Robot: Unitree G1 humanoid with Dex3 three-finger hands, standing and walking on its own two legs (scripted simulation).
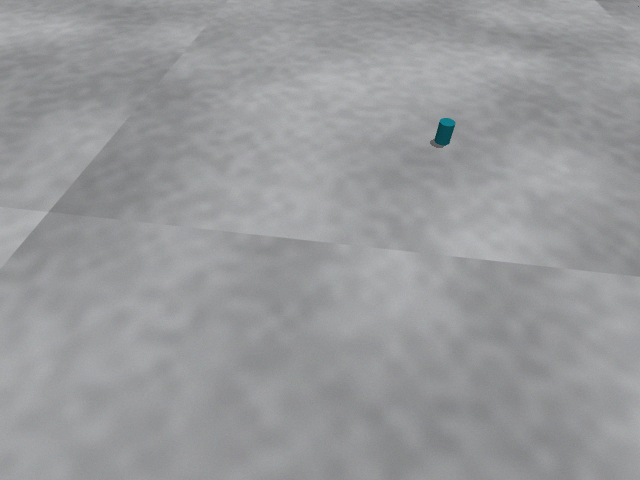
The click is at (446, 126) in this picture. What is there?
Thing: squat round
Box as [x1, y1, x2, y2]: [435, 118, 454, 145]
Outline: 449,118 442,118 439,122 435,136 435,141 439,144 443,145 449,142 454,126 454,121
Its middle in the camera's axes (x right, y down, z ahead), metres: +0.68 -0.60 +2.14
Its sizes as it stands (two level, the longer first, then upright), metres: 0.083 0.083 0.120
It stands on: the floor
